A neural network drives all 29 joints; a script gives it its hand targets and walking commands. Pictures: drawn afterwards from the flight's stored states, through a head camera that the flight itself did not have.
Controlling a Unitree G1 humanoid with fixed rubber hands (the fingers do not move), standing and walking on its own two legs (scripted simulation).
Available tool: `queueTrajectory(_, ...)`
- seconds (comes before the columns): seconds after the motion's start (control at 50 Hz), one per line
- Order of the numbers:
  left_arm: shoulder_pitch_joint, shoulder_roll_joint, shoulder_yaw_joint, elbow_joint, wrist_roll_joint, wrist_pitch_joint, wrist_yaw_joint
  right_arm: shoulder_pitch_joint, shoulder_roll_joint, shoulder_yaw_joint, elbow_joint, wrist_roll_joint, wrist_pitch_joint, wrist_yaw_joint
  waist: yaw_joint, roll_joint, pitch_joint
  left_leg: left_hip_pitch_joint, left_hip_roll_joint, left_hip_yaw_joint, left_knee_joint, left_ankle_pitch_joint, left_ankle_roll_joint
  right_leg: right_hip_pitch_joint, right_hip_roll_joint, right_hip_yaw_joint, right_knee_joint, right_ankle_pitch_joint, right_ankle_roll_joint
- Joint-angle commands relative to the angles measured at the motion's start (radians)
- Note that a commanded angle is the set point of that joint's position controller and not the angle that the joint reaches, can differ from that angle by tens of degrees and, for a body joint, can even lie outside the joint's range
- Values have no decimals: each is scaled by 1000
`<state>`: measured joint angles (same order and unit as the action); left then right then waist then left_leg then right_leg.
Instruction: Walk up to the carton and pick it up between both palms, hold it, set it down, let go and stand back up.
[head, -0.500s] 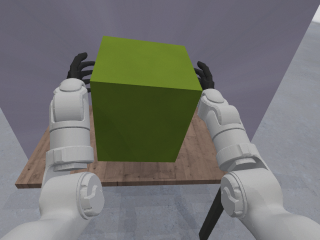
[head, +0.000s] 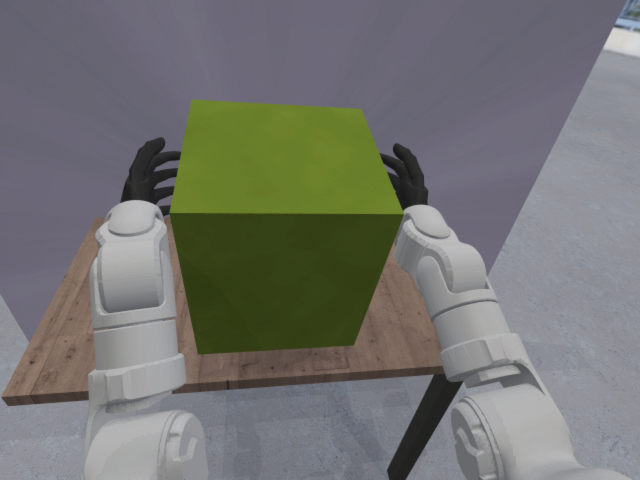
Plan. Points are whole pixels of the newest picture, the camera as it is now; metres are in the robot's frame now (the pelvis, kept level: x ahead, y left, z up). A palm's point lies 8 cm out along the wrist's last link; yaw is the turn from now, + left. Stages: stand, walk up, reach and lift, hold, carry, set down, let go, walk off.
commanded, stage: hold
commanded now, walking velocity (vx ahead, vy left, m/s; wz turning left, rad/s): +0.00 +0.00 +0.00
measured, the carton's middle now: (279, 232) +0.38 +0.00 +0.16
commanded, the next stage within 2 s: none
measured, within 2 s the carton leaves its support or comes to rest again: neither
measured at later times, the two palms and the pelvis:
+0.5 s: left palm (145, 184) +0.36 +0.15 +0.25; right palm (409, 193) +0.36 -0.15 +0.23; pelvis -0.02 -0.02 +0.00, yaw -1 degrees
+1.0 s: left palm (145, 201) +0.35 +0.15 +0.24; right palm (413, 211) +0.34 -0.16 +0.22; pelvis -0.02 +0.00 +0.00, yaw -2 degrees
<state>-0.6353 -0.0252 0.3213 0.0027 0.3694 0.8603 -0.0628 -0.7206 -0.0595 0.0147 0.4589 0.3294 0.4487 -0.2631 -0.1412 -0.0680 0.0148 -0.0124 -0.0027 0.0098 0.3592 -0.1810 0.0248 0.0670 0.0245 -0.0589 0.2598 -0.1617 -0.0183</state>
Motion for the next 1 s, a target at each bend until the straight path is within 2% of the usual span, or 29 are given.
queueTrajectory(0.0,-604,-519,-540,-147,-200,-67,-102,-761,470,339,-356,73,-72,132,2,132,-432,232,1,-21,15,487,-105,-29,68,-23,8,225,43)
queueTrajectory(0.04,-614,-515,-532,-123,-195,-65,-93,-766,476,328,-352,63,-68,130,-7,135,-421,223,-5,-11,9,459,-100,-42,59,-14,0,223,40)
queueTrajectory(0.06,-612,-520,-536,-131,-194,-66,-90,-778,486,351,-365,62,-74,132,26,118,-446,228,-11,-6,17,456,-86,-30,68,-18,13,236,39)
queueTrajectory(0.1,-634,-538,-557,-141,-211,-73,-84,-797,489,344,-351,58,-83,135,11,125,-454,224,-4,-4,9,406,-90,-46,57,-16,4,205,36)
queueTrajectory(0.12,-651,-523,-543,-104,-203,-72,-83,-781,478,331,-311,53,-79,137,16,133,-423,197,-11,-2,0,349,-87,-67,50,-21,-1,163,43)
queueTrajectory(0.14,-632,-494,-491,7,-175,-62,-88,-772,488,303,-220,28,-62,137,18,107,-312,144,-12,10,-29,231,-63,-91,39,-9,-24,89,44)
queueTrajectory(0.16,-635,-495,-462,23,-163,-63,-94,-796,495,287,-214,10,-66,141,36,78,-311,112,-14,11,-51,149,-47,-77,33,-14,-27,34,41)
queueTrajectory(0.18,-667,-509,-459,71,-157,-62,-98,-815,513,278,-172,-13,-67,145,41,94,-251,72,-12,21,-77,53,-34,-97,26,-3,-29,-28,38)
queueTrajectory(0.26,-797,-516,-423,141,-183,-94,-100,-935,560,223,-100,-31,-96,173,58,92,-304,-21,-10,42,-118,-124,-2,-100,4,12,-28,-137,38)
queueTrajectory(0.3,-818,-503,-375,233,-168,-106,-100,-959,566,198,-44,-54,-101,175,72,67,-310,-3,-14,47,-115,-131,8,-94,10,13,-35,-146,50)
queueTrajectory(0.32,-841,-511,-365,220,-180,-121,-100,-970,577,194,-68,-63,-115,172,75,48,-362,0,-11,48,-107,-104,12,-62,4,15,-30,-123,47)
queueTrajectory(0.36,-832,-514,-340,286,-182,-128,-99,-967,583,188,-13,-64,-113,169,77,48,-354,12,-15,52,-102,-86,14,-80,16,7,-29,-108,54)
queueTrajectory(0.42,-821,-525,-338,290,-180,-144,-102,-973,576,179,-21,-54,-124,154,64,40,-402,71,-29,41,-67,33,1,-69,11,6,-36,-25,55)
queueTrajectory(0.5,-743,-493,-368,175,-187,-140,-116,-890,568,280,-108,15,-115,111,41,46,-476,131,-48,33,-3,256,-23,55,16,12,7,326,79)
queueTrajectory(0.56,-656,-480,-376,106,-173,-119,-139,-815,558,340,-187,61,-87,78,25,34,-448,140,-54,29,17,321,-29,108,15,17,18,495,98)
queueTrajectory(0.58,-648,-468,-373,119,-165,-108,-153,-804,551,337,-197,60,-74,69,4,41,-408,134,-60,29,13,298,-33,109,21,19,23,477,98)
queueTrajectory(0.64,-614,-471,-395,45,-158,-89,-169,-777,532,337,-251,74,-62,64,-2,59,-323,127,-45,25,12,313,-40,83,36,-6,6,415,87)
queueTrajectory(0.66,-637,-490,-439,-35,-169,-93,-164,-781,536,346,-301,78,-72,68,-7,95,-364,147,-44,24,6,347,-52,84,41,-7,14,390,79)
queueTrajectory(0.7,-620,-504,-484,-74,-185,-77,-153,-746,517,340,-312,87,-69,79,-30,143,-366,174,-37,2,27,429,-79,50,47,-11,20,389,68)
queueTrajectory(0.72,-636,-493,-507,-125,-204,-85,-147,-749,511,338,-328,98,-75,83,-20,154,-380,183,-33,9,34,454,-87,34,56,-22,22,366,57)
queueTrajectory(0.74,-629,-480,-494,-61,-187,-76,-146,-724,500,312,-275,79,-60,85,-35,150,-285,158,-25,0,16,410,-91,0,47,-13,5,289,57)
queueTrajectory(0.82,-633,-500,-482,-55,-175,-69,-135,-716,477,286,-236,41,-57,123,-15,170,-279,117,-8,-6,-46,276,-82,-26,44,-6,-4,116,32)
queueTrajectory(0.84,-655,-498,-495,-88,-178,-76,-128,-752,476,293,-274,36,-71,134,2,157,-334,123,-4,-6,-41,285,-84,-24,46,-12,4,124,34)
queueTrajectory(0.86,-670,-518,-508,-61,-177,-73,-118,-796,488,281,-265,36,-76,141,1,172,-335,123,3,-3,-44,278,-85,-40,46,-12,3,112,32)
queueTrajectory(0.9,-704,-510,-480,25,-163,-70,-111,-837,485,256,-211,7,-75,158,13,149,-304,90,9,-2,-75,154,-71,-64,44,-14,-7,16,37)
queueTrajectory(0.92,-712,-538,-505,-6,-185,-78,-102,-855,503,269,-228,-1,-91,166,33,157,-378,109,11,9,-82,151,-64,-43,53,-17,9,33,26)
queueTrajectory(0.94,-700,-550,-498,-1,-197,-80,-90,-867,497,276,-251,4,-100,175,30,137,-422,123,21,-1,-76,174,-64,-47,44,-13,5,40,25)
queueTrajectory(0.96,-706,-550,-484,19,-198,-87,-83,-900,516,302,-249,12,-105,176,60,104,-426,129,12,5,-63,195,-52,-41,56,-20,7,53,25)
queueTrajectory(0.98,-723,-554,-485,44,-202,-90,-79,-915,520,285,-238,7,-106,176,51,96,-439,145,10,8,-55,201,-49,-53,51,-12,2,47,28)
